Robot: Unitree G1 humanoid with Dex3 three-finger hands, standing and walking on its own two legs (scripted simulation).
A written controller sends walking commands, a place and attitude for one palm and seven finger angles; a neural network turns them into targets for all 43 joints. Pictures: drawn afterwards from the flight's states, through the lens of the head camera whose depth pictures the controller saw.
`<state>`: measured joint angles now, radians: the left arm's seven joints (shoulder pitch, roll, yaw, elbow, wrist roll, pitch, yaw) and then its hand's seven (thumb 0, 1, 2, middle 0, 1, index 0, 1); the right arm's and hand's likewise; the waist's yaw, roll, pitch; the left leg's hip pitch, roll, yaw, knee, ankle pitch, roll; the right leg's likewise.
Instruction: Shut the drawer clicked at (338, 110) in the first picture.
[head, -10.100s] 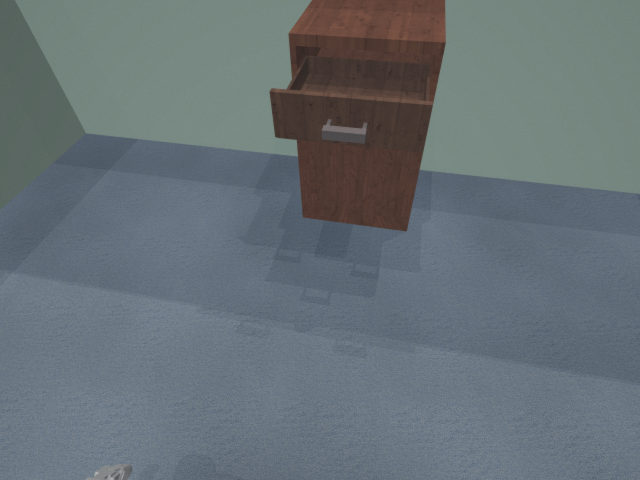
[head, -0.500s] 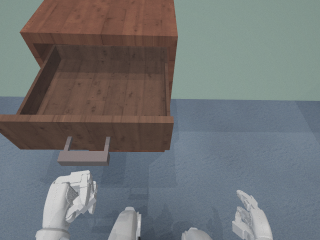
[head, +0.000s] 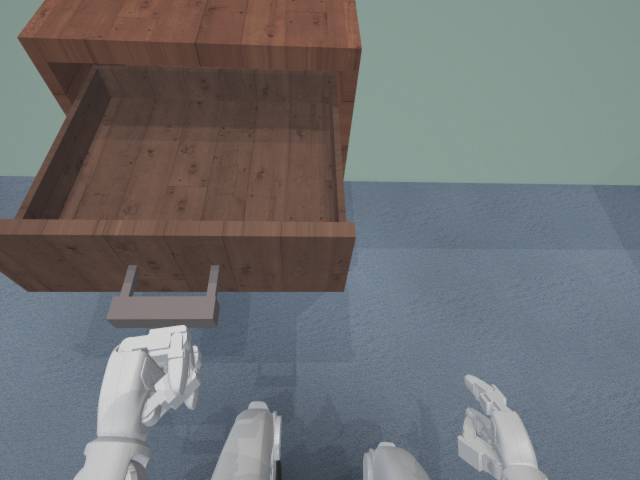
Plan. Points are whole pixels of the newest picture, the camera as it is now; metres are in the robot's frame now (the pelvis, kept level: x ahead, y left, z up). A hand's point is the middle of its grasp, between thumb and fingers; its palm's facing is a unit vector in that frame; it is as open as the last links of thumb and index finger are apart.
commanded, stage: bring the fist close to the handle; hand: left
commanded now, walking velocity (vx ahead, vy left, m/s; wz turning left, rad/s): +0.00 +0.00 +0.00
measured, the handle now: (169, 293) +0.32 +0.20 +0.04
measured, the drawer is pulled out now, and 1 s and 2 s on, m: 0.30 0.25 0.11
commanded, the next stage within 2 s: push the drawer shut in 0.14 s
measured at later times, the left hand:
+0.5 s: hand (204, 363) +0.24 +0.14 +0.04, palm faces +0.03 -1.00 -0.04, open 3.1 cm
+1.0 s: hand (206, 320) +0.29 +0.15 +0.03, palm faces +0.03 -1.00 -0.04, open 2.8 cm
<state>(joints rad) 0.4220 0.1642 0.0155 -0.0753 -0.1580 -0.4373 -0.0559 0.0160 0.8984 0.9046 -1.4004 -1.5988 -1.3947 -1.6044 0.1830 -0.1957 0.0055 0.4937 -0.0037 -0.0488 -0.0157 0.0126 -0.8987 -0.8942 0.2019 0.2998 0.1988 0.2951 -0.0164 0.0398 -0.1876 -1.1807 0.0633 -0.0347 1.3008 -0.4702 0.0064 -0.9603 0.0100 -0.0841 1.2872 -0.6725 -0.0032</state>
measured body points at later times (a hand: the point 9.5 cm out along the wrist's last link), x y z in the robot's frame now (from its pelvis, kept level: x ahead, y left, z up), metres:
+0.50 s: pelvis +0.00 -0.01 +0.00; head +0.08 +0.01 +0.44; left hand +0.23 +0.20 +0.04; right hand +0.19 -0.23 -0.09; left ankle +0.08 +0.11 -0.62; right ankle -0.02 -0.12 -0.62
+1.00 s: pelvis -0.02 -0.01 +0.00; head +0.07 +0.01 +0.44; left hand +0.28 +0.21 +0.04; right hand +0.15 -0.25 -0.10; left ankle +0.08 +0.11 -0.62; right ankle -0.02 -0.12 -0.62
